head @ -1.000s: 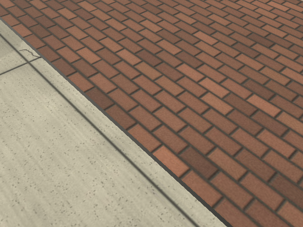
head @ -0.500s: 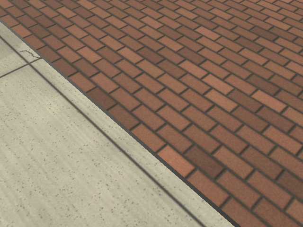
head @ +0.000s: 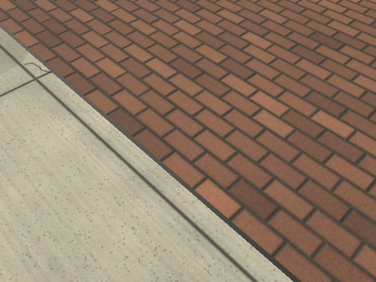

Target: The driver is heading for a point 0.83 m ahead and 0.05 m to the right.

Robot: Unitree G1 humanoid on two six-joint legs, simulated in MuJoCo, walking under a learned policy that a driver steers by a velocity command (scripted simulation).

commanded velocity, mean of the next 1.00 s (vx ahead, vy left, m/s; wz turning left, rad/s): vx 0.31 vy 0.00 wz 0.00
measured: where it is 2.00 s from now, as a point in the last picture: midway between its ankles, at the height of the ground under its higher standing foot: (199, 170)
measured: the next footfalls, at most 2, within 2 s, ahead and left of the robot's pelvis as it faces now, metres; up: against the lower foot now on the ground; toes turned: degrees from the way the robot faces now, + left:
right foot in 1.22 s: +0.55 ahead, -0.03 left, +0.00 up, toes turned -4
left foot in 1.68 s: +1.01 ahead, +0.11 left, +0.00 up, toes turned +2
